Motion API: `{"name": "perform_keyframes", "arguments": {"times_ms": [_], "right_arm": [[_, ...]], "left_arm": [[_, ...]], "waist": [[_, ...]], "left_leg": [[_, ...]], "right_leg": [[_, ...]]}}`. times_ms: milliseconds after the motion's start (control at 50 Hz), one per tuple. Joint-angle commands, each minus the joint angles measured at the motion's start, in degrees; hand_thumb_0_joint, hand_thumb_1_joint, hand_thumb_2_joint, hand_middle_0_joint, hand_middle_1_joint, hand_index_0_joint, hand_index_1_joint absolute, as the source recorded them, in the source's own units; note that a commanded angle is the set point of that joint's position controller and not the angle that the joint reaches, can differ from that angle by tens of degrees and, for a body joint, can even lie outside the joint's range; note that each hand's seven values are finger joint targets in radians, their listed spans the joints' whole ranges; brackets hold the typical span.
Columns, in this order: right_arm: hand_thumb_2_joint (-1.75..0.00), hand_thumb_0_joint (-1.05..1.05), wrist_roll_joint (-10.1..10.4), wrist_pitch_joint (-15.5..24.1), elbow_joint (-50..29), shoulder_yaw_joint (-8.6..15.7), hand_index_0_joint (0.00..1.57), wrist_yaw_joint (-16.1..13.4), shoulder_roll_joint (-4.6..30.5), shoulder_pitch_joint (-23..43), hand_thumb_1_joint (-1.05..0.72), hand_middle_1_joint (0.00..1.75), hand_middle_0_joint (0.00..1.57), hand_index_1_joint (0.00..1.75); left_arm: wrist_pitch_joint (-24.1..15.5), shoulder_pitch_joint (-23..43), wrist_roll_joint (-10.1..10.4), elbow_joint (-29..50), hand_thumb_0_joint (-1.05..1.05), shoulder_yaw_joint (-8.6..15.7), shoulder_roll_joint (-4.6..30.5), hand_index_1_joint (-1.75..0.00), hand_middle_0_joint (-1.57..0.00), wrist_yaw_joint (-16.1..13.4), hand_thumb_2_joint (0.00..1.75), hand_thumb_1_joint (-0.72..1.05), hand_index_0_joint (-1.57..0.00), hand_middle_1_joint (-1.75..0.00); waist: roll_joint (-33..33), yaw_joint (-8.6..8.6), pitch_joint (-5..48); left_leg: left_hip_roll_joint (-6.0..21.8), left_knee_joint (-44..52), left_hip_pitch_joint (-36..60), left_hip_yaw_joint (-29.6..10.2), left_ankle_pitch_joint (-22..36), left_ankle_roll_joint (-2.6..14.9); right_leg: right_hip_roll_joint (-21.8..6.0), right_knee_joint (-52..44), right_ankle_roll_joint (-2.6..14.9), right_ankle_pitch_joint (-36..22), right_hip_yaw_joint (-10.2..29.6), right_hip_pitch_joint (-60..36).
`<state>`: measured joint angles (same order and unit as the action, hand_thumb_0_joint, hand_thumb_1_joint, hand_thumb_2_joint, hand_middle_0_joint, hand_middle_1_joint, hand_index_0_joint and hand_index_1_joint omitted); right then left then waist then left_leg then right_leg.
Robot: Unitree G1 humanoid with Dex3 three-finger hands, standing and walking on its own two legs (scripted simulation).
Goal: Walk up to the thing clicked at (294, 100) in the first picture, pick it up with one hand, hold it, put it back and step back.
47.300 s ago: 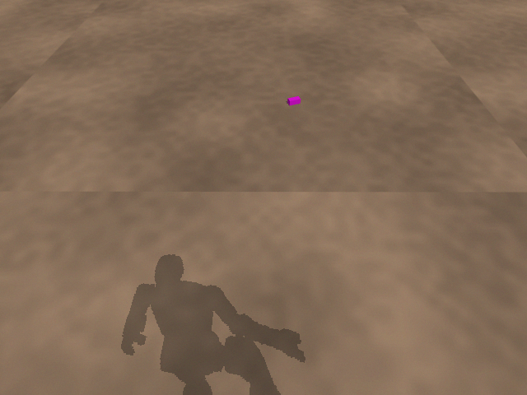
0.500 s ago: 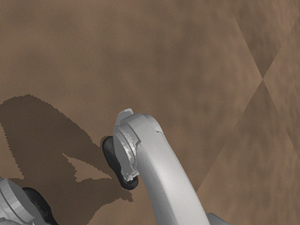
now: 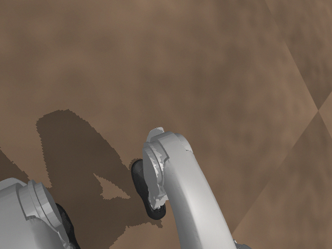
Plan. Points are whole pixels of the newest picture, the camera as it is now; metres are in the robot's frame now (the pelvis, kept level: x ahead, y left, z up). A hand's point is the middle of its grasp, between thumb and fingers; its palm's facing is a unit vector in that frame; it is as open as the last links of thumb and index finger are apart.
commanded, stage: settle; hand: left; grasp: from above
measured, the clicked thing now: out of the picture +0.48 +0.35 -0.27
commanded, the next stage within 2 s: lift in 0.32 s
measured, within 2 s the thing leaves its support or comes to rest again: neither
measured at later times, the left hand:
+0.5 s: hand out of the picture +0.47 +0.32 -0.16, palm faces -0.23 -0.34 -0.91, open 7.1 cm
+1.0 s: hand out of the picture +0.41 +0.33 -0.03, palm faces -0.25 -0.32 -0.92, open 6.9 cm
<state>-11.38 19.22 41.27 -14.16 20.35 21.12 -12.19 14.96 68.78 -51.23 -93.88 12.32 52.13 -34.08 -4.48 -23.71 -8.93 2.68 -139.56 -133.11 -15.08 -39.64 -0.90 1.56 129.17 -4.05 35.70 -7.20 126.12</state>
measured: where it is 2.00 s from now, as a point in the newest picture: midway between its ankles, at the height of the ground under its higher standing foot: (113, 222)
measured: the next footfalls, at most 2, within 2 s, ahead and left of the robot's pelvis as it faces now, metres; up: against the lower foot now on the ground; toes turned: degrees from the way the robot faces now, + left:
none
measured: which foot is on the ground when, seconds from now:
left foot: down 0.00-1.00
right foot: down 0.00-1.00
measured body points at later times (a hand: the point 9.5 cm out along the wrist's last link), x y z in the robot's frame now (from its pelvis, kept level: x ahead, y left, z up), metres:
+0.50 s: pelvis +0.00 -0.01 +0.00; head +0.26 +0.07 +0.37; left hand +0.48 +0.34 -0.11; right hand +0.02 -0.27 -0.08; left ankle +0.07 +0.13 -0.30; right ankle +0.13 -0.13 -0.30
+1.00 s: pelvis +0.00 -0.01 +0.07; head +0.19 +0.03 +0.48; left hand +0.42 +0.34 +0.02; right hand +0.11 -0.27 -0.06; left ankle +0.07 +0.13 -0.30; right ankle +0.13 -0.13 -0.30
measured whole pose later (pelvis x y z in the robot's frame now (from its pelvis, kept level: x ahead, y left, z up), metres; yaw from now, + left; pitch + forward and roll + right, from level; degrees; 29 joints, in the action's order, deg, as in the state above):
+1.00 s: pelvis +0.00 -0.01 +0.07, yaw +9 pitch +34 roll -5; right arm -3.2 9.3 46.0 0.5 11.3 17.5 -9.7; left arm 21.5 52.6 -48.3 -72.2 5.0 27.9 -18.3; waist 4.7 -9.5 10.2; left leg 3.0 -123.5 -120.5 -6.0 -37.8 -1.5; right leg -0.9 120.2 -2.3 36.6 -0.9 118.1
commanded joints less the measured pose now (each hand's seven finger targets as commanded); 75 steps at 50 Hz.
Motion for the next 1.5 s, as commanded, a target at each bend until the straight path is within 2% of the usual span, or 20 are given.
{"name": "perform_keyframes", "arguments": {"times_ms": [0, 60, 80, 120, 240, 360, 460, 560, 600, 680, 720, 800, 880, 940, 1040, 1200, 1320, 1360, 1380, 1480], "right_arm": [[-0.9, 0.0, 0.83, -0.61, 4.87, 7.05, 0.2, -0.49, 17.52, -15.43, -0.89, 0.3, 0.2, 0.3], [-0.9, 0.0, 1.39, -0.56, 5.58, 7.69, 0.2, -1.09, 17.07, -15.36, -0.89, 0.3, 0.2, 0.3], [-0.9, 0.0, 1.39, -0.27, 4.49, 8.09, 0.2, -1.32, 17.06, -14.14, -0.89, 0.3, 0.2, 0.3], [-0.9, 0.0, 1.14, -0.13, 6.47, 8.5, 0.2, -1.88, 16.59, -16.11, -0.88, 0.3, 0.2, 0.3], [-0.89, 0.0, 1.3, 0.37, 5.88, 9.64, 0.2, -3.02, 16.02, -14.28, -0.88, 0.3, 0.2, 0.3], [-0.9, 0.0, 1.53, -0.14, 5.83, 10.21, 0.2, -3.71, 14.96, -14.14, -0.88, 0.3, 0.2, 0.3], [-0.91, 0.0, 1.75, -0.63, 6.2, 11.42, 0.2, -4.14, 13.99, -13.89, -0.92, 0.3, 0.2, 0.3], [-0.9, 0.0, 3.17, -2.51, 6.55, 13.56, 0.2, -4.64, 13.14, -14.34, -0.9, 0.3, 0.2, 0.3], [-0.9, 0.0, 4.03, -3.49, 6.29, 14.23, 0.2, -4.85, 11.94, -14.04, -0.91, 0.3, 0.2, 0.3], [-0.9, 0.0, 5.17, -5.42, 6.65, 15.94, 0.2, -5.5, 10.76, -14.19, -0.9, 0.3, 0.2, 0.3], [-0.9, 0.0, 5.97, -6.24, 5.87, 16.69, 0.2, -5.96, 10.55, -14.23, -0.9, 0.3, 0.2, 0.3], [-0.9, 0.0, 7.1, -7.88, 4.85, 17.59, 0.2, -7.08, 9.66, -12.27, -0.9, 0.3, 0.2, 0.3], [-0.9, 0.0, 8.05, -8.65, 3.58, 18.39, 0.2, -8.73, 8.96, -10.44, -0.9, 0.3, 0.2, 0.3], [-0.9, 0.0, 8.79, -9.14, 3.22, 18.58, 0.2, -10.2, 8.53, -8.3, -0.9, 0.3, 0.2, 0.3], [-0.9, 0.0, 10.08, -9.74, 1.43, 18.39, 0.2, -13.15, 6.9, -4.9, -0.89, 0.3, 0.2, 0.3], [-0.9, 0.0, 12.46, -10.82, 0.02, 17.47, 0.2, -18.77, 4.86, -1.96, -0.89, 0.3, 0.2, 0.3], [-0.9, 0.0, 13.58, -10.42, 1.33, 16.59, 0.2, -21.28, 3.02, -0.34, -0.89, 0.3, 0.2, 0.3], [-0.9, 0.0, 13.87, -10.26, 1.52, 16.64, 0.2, -21.93, 2.99, 0.12, -0.89, 0.3, 0.2, 0.3], [-0.9, 0.0, 14.05, -10.12, 1.67, 16.4, 0.2, -22.17, 2.21, 0.71, -0.89, 0.3, 0.2, 0.3], [-0.9, 0.0, 14.6, -9.75, 2.88, 16.21, 0.2, -23.55, 1.35, -0.35, -0.89, 0.3, 0.2, 0.3]], "left_arm": [[1.03, 15.02, -0.87, 9.03, 0.0, -1.44, 7.72, -0.31, -1.23, -0.61, 0.36, 0.86, -1.25, -0.32], [1.3, 15.75, -0.87, 7.61, 0.0, -2.34, 5.91, -0.32, -1.25, 0.52, 0.37, 0.89, -1.26, -0.33], [1.15, 16.41, -0.77, 7.97, 0.0, -4.54, 3.26, -0.32, -1.26, 1.03, 0.38, 0.9, -1.28, -0.33], [0.94, 17.85, -1.28, 8.15, 0.0, -3.05, 5.39, -0.35, -1.27, 1.13, 0.4, 0.92, -1.29, -0.36], [1.02, 20.07, -1.36, 7.77, 0.0, -3.68, 3.36, -0.35, -1.26, 1.18, 0.39, 0.9, -1.27, -0.37], [2.15, 20.24, -1.27, 8.08, 0.0, -1.32, 4.52, -0.38, -1.24, 0.29, 0.45, 0.87, -1.25, -0.38], [3.04, 19.17, -0.62, 10.02, 0.0, -0.53, 4.1, -0.38, -1.16, 1.45, 0.29, 0.81, -1.21, -0.43], [4.22, 17.77, 0.35, 15.55, 0.0, -0.65, 3.13, -0.27, -1.19, 5.09, 0.24, 0.84, -1.23, -0.31], [4.36, 15.36, 0.26, 16.62, 0.0, -1.86, 0.37, -0.28, -1.19, 6.47, 0.24, 0.83, -1.22, -0.32], [4.21, 12.82, 0.48, 19.79, 0.0, -4.3, -3.72, -0.22, -1.19, 9.87, 0.2, 0.82, -1.22, -0.26], [4.01, 12.72, 0.22, 25.49, 0.0, -3.55, -2.21, -0.25, -1.18, 10.82, 0.24, 0.8, -1.21, -0.28], [4.7, 8.08, 0.15, 24.13, 0.0, -5.95, -7.3, -0.23, -1.21, 12.28, 0.23, 0.83, -1.23, -0.25], [5.46, 6.9, 0.95, 30.57, 0.0, -6.87, -9.0, -0.24, -1.19, 12.87, 0.22, 0.83, -1.22, -0.27], [6.75, 4.13, 2.42, 32.89, 0.0, -8.12, -11.31, -0.21, -1.19, 13.57, 0.21, 0.81, -1.21, -0.23], [8.75, -0.94, 3.41, 40.25, 0.0, -10.48, -13.87, -0.21, -1.19, 15.0, 0.21, 0.81, -1.21, -0.23], [13.54, -5.87, 4.85, 51.2, 0.0, -13.24, -16.5, -0.19, -1.22, 15.77, 0.22, 0.83, -1.23, -0.21], [17.06, -12.03, 6.82, 49.49, 0.0, -16.28, -21.56, -0.19, -1.19, 15.89, 0.22, 0.77, -1.19, -0.2], [17.83, -13.37, 7.46, 50.83, 0.0, -15.85, -20.25, -0.2, -1.18, 15.81, 0.22, 0.77, -1.18, -0.21], [18.26, -14.8, 7.66, 49.82, 0.0, -17.32, -22.67, -0.2, -1.16, 16.04, 0.2, 0.75, -1.17, -0.21], [18.44, -14.97, 7.85, 49.18, 0.0, -17.88, -22.69, -0.24, -1.11, 16.28, 0.23, 0.71, -1.13, -0.26]], "waist": [[32.2, -1.51, 41.24], [29.84, -1.6, 39.76], [29.33, -1.87, 39.49], [27.28, -1.26, 40.08], [26.79, -0.32, 41.11], [26.1, 1.89, 47.17], [25.86, 3.96, 50.45], [25.44, 6.04, 55.63], [24.99, 7.58, 58.22], [21.89, 8.2, 57.7], [22.44, 10.13, 61.36], [18.01, 10.23, 56.65], [17.91, 12.06, 59.0], [15.72, 11.9, 55.83], [14.77, 13.85, 55.9], [14.35, 15.42, 55.42], [11.06, 16.17, 49.92], [11.44, 17.24, 49.01], [10.54, 16.89, 47.65], [7.91, 16.89, 44.09]], "left_leg": [[0.85, 15.57, 30.86, 7.43, 13.06, -0.04], [0.52, 15.78, 29.5, 7.48, 10.84, 0.36], [0.25, 15.88, 28.19, 8.16, 9.75, 0.58], [0.01, 15.39, 26.84, 9.01, 9.21, 0.91], [-0.51, 17.59, 27.98, 9.35, 5.2, 0.75], [-0.58, 16.64, 28.41, 11.13, 8.67, 1.05], [-0.75, 17.14, 28.87, 12.42, 9.85, 1.25], [-1.07, 18.01, 31.39, 13.22, 12.84, 1.44], [-1.24, 18.64, 31.43, 13.95, 13.78, 1.53], [-1.29, 20.2, 31.47, 14.66, 14.06, 1.78], [-1.54, 21.28, 34.07, 14.8, 15.15, 1.85], [-1.94, 25.13, 32.79, 14.42, 10.87, 2.08], [-2.04, 29.78, 38.36, 13.96, 8.47, 1.8], [-2.12, 33.55, 40.18, 12.62, 5.32, 1.75], [-2.22, 39.81, 44.76, 12.29, 2.31, 1.55], [-1.73, 50.9, 58.46, 12.68, 4.65, 1.0], [-1.66, 58.79, 64.8, 13.84, 6.42, 1.15], [-1.66, 62.12, 68.37, 13.81, 6.84, 1.08], [-1.51, 63.87, 69.77, 13.65, 7.03, 1.04], [-1.82, 69.41, 74.81, 14.86, 12.73, 1.61]], "right_leg": [[2.46, -9.65, 5.41, -14.59, -6.65, -19.72], [2.47, -9.86, 5.39, -12.84, -6.17, -17.33], [2.67, -10.28, 5.44, -11.96, -5.66, -18.22], [2.75, -11.08, 5.16, -11.19, -4.82, -19.53], [2.15, -11.62, 5.45, -6.67, -4.08, -17.31], [1.83, -11.53, 5.24, -9.49, -2.92, -20.13], [1.77, -12.45, 5.11, -10.02, -1.79, -22.23], [1.36, -12.95, 5.22, -12.33, -0.88, -24.07], [1.3, -13.21, 5.34, -13.6, -0.23, -26.31], [1.39, -15.09, 5.42, -13.75, 0.38, -27.79], [0.99, -16.06, 5.46, -14.43, 0.85, -29.14], [0.86, -19.41, 5.58, -9.85, 0.66, -27.65], [0.59, -23.29, 5.73, -6.78, 1.15, -29.44], [0.32, -26.19, 5.59, -3.98, 1.29, -28.78], [0.34, -32.33, 5.64, -0.64, 2.54, -32.88], [0.27, -42.68, 5.51, -3.46, 3.34, -44.76], [0.46, -52.18, 5.24, -4.64, 4.54, -55.16], [0.42, -55.43, 5.24, -4.8, 4.78, -58.63], [0.57, -56.87, 5.23, -4.9, 4.65, -60.23], [0.64, -63.61, 4.56, -10.79, 5.44, -69.26]]}}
